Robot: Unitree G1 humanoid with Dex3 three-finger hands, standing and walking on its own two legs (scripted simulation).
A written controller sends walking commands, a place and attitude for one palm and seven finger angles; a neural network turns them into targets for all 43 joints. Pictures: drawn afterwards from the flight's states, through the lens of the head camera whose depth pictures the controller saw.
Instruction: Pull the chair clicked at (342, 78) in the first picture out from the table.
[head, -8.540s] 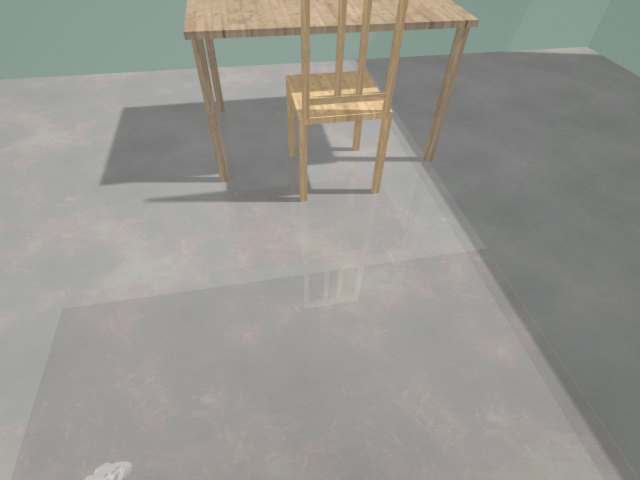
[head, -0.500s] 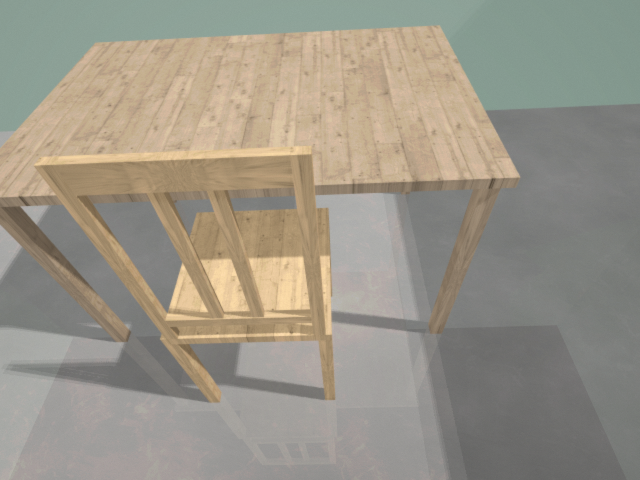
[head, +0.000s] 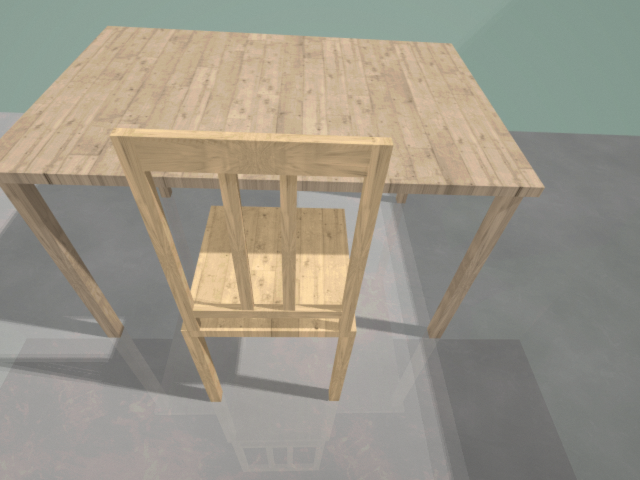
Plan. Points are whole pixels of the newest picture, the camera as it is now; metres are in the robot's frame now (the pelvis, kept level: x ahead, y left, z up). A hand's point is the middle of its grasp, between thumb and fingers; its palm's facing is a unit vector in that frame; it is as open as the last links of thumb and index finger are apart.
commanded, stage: look again from close up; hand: left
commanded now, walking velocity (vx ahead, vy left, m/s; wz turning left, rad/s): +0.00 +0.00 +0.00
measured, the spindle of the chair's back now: (239, 251) +0.49 +0.18 -0.06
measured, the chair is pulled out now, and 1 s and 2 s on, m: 0.00 0.00 0.00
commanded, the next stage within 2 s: shuffle to correct the standing spot in 1.38 s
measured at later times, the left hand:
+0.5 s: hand out of the picture -0.01 +0.17 -0.17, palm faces +0.02 -0.99 -0.16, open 7.4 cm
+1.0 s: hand out of the picture -0.03 +0.13 -0.17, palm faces +0.03 -0.99 -0.15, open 7.4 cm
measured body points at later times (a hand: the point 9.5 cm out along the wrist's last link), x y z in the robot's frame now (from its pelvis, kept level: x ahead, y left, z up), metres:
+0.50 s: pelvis +0.00 +0.00 +0.01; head +0.01 +0.01 +0.46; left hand -0.01 +0.22 -0.16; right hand +0.00 -0.22 -0.15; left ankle +0.00 +0.05 -0.73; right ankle -0.02 -0.17 -0.73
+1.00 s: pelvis +0.00 -0.03 +0.01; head +0.00 -0.02 +0.46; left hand -0.03 +0.18 -0.15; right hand +0.00 -0.25 -0.15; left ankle +0.00 +0.05 -0.73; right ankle -0.02 -0.17 -0.73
